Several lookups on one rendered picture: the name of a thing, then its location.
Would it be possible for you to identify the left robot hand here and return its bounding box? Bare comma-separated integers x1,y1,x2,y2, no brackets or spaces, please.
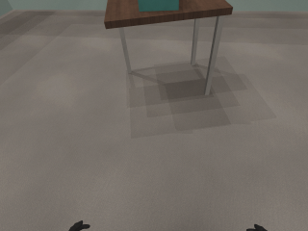
68,220,90,231

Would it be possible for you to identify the carton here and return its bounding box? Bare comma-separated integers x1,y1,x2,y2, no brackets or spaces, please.
138,0,179,12

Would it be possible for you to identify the table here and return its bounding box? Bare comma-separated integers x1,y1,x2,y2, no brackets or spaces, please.
104,0,233,95

